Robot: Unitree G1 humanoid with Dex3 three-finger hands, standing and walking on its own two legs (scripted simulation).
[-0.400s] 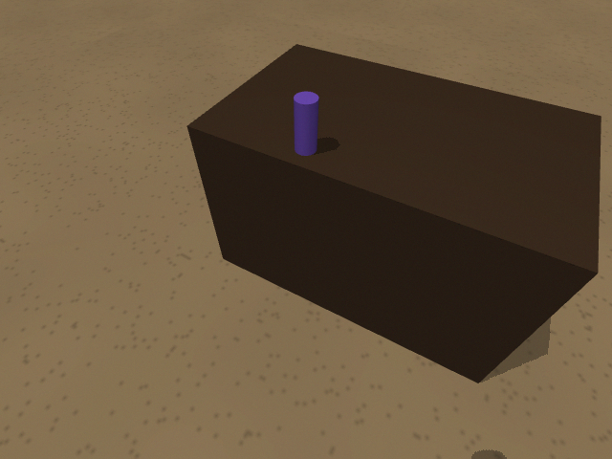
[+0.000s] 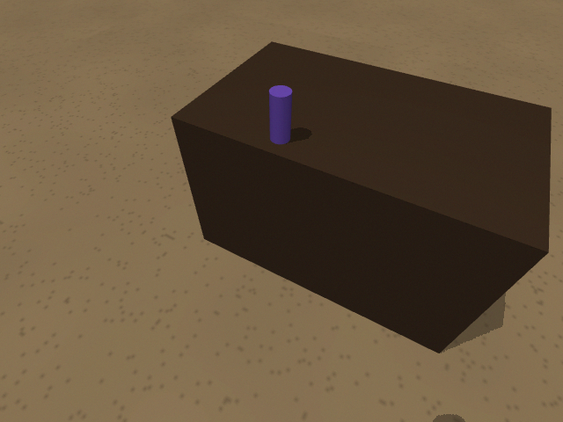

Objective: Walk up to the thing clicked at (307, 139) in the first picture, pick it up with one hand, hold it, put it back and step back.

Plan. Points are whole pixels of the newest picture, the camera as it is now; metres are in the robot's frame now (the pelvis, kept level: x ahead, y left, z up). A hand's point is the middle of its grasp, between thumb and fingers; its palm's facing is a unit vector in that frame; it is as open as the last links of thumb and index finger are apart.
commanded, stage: stand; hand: left
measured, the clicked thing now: (280, 116) +0.87 +0.00 -0.06
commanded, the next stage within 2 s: walk up in 0.72 s
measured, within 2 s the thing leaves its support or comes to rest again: neither
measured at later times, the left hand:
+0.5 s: hand out of the picture +0.08 +0.25 -0.16, palm faces -0.03 -0.94 -0.34, open 7.4 cm
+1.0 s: hand out of the picture +0.15 +0.24 -0.15, palm faces -0.18 -0.89 -0.41, open 7.4 cm
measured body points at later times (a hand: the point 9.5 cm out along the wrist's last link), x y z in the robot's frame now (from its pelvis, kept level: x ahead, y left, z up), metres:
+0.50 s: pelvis +0.00 +0.00 +0.00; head +0.02 +0.00 +0.45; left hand +0.08 +0.30 -0.13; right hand +0.08 -0.30 -0.14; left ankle -0.01 +0.14 -0.75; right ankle -0.01 -0.11 -0.75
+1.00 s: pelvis +0.05 -0.04 -0.03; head +0.06 -0.06 +0.42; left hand +0.16 +0.28 -0.12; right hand +0.05 -0.38 -0.15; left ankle +0.00 +0.14 -0.74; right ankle +0.08 -0.17 -0.75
